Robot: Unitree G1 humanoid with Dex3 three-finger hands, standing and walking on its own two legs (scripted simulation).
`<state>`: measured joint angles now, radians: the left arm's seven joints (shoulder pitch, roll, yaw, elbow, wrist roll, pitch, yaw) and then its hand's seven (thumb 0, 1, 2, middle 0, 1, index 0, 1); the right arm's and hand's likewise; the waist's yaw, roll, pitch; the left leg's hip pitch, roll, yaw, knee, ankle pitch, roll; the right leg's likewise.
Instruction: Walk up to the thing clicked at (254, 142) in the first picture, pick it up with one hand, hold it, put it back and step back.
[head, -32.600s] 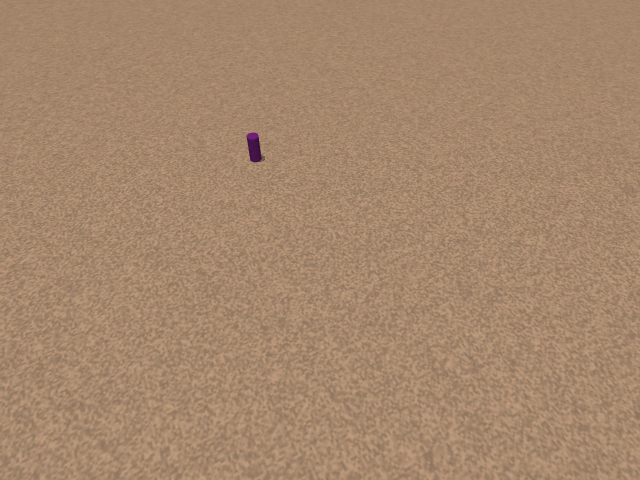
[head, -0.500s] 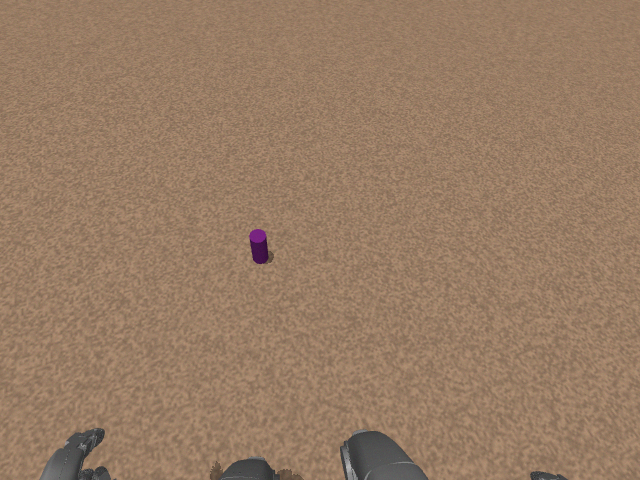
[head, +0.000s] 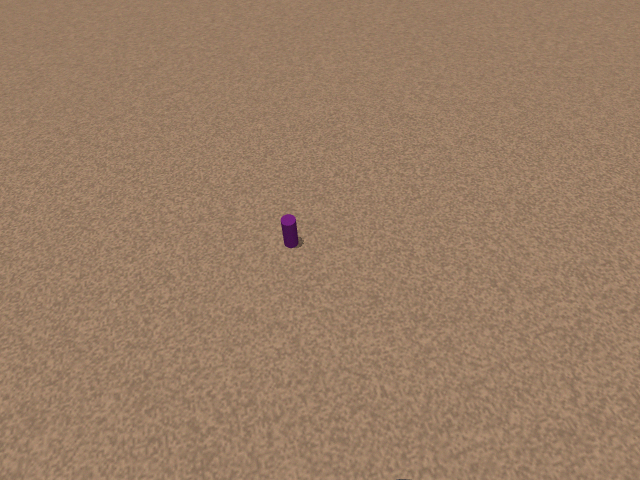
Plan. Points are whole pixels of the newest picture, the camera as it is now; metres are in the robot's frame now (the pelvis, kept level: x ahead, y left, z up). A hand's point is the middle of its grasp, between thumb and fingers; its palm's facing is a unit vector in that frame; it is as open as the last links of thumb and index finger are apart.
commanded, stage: step back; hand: left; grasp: from the side
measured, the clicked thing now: (289, 231) +1.03 +0.17 -0.69
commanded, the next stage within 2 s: stand in 0.90 s
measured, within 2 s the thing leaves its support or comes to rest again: neither
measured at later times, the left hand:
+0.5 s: hand out of the picture +0.05 +0.27 -0.14, palm faces +0.04 -0.93 -0.36, open 7.4 cm
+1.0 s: hand out of the picture +0.15 +0.27 -0.12, palm faces -0.02 -0.93 -0.36, open 7.4 cm
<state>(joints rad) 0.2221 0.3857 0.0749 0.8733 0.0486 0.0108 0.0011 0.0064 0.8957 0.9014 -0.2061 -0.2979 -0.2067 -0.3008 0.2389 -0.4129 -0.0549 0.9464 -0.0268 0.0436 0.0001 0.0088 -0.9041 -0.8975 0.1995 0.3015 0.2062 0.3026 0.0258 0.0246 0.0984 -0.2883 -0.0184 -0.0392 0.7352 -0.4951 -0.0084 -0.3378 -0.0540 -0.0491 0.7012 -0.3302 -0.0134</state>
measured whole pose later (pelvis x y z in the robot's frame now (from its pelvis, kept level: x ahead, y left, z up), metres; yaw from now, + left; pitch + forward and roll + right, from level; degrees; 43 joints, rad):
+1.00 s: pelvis +0.03 +0.02 +0.02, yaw -1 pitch -2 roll +0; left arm 0.05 0.36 0.01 1.08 0.00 -0.02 0.00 0.00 0.90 0.90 -0.20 -0.30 -0.20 -0.30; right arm 0.02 -0.33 -0.02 1.10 0.00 -0.02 0.00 0.01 -0.90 -0.90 0.20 0.30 0.21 0.30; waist 0.00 0.00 0.07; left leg -0.15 0.01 0.04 0.42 -0.23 0.00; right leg -0.12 -0.03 0.02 0.42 -0.26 0.03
